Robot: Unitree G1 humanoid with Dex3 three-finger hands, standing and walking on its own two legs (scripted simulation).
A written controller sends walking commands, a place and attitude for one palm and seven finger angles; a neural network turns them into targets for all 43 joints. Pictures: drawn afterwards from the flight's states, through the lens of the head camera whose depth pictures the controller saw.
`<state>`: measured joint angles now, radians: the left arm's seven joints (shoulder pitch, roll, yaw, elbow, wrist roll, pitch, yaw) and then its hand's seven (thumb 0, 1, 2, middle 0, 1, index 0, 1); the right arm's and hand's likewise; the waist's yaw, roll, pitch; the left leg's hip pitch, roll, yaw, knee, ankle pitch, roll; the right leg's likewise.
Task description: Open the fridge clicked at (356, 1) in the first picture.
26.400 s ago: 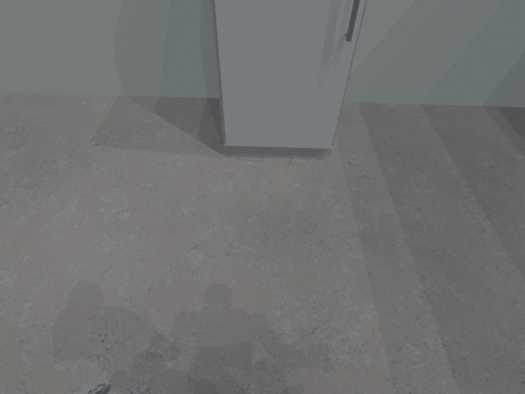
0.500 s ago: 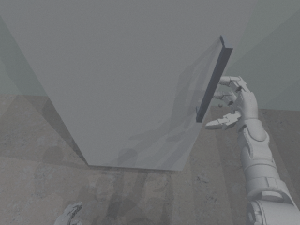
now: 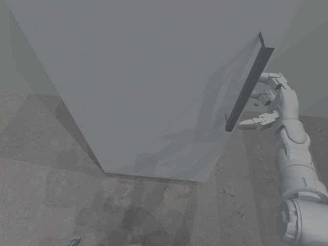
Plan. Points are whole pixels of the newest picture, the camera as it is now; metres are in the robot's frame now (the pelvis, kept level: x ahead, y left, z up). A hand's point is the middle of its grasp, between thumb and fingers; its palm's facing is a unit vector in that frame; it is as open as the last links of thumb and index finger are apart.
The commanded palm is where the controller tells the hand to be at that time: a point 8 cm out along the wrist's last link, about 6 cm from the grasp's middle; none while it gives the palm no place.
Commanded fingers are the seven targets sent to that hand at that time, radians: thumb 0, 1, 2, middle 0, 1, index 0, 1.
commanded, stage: feel for the door with the fingertips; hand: right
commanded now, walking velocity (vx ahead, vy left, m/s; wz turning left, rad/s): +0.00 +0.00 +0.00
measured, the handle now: (242, 90) +0.50 -0.13 +0.10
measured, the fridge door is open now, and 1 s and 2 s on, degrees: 0 0 0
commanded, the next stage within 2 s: slide the fingers in behind the handle in 0.10 s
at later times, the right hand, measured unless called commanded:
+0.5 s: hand (261, 108) +0.44 -0.17 +0.11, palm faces -0.05 +1.00 +0.00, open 14.0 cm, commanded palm +0.41 -0.22 +0.11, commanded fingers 0.00 0.50 -0.30 0.30 1.20 0.30 1.20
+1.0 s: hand (254, 112) +0.42 -0.15 +0.12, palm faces -0.04 +1.00 +0.00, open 14.0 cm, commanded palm +0.39 -0.20 +0.11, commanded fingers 0.00 0.50 -0.30 0.30 1.20 0.30 1.20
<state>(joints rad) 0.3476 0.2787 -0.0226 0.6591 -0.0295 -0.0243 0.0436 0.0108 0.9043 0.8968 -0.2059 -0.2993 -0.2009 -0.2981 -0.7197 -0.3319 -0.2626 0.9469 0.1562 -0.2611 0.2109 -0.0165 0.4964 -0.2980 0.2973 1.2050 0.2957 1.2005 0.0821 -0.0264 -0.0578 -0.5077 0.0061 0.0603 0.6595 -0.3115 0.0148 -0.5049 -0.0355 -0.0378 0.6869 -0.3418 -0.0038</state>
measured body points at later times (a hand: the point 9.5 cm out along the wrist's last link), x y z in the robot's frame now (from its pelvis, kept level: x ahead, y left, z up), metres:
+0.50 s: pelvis +0.01 -0.01 +0.00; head +0.06 -0.01 +0.45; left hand +0.08 +0.25 -0.12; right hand +0.44 -0.23 +0.11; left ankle +0.01 +0.11 -0.72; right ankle +0.00 -0.12 -0.72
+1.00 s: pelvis +0.00 -0.01 +0.00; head +0.03 -0.01 +0.45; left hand +0.11 +0.23 -0.11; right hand +0.41 -0.20 +0.12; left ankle +0.01 +0.11 -0.72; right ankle +0.00 -0.12 -0.72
